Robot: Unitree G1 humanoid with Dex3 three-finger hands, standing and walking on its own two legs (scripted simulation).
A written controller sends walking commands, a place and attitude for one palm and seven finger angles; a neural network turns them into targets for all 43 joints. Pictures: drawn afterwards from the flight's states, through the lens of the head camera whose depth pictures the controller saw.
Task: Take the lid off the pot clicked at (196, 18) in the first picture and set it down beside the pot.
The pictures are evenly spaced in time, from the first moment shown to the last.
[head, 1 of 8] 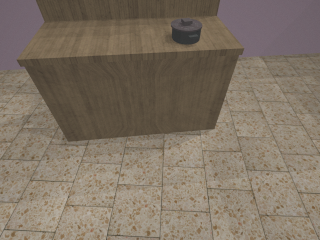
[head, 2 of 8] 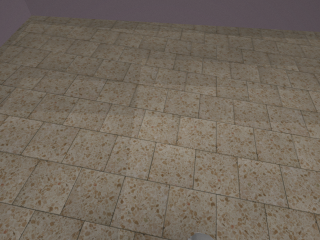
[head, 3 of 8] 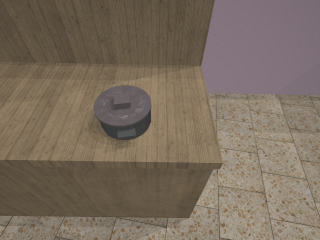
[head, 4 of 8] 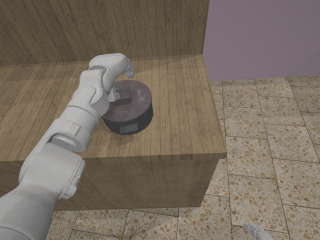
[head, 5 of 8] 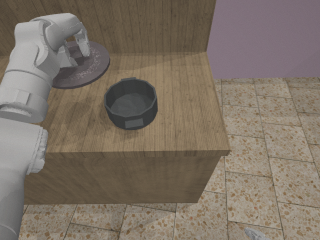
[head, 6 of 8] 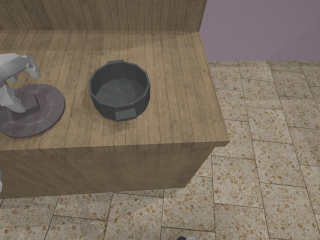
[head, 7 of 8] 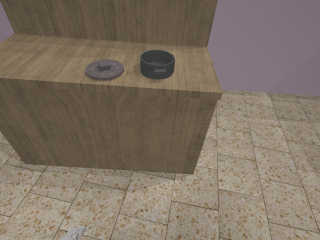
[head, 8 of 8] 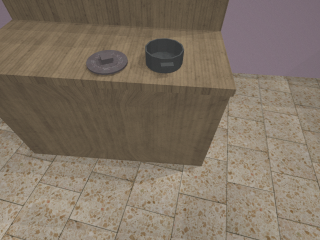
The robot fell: no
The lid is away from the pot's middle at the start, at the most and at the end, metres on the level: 0.00 0.26 0.25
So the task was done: yes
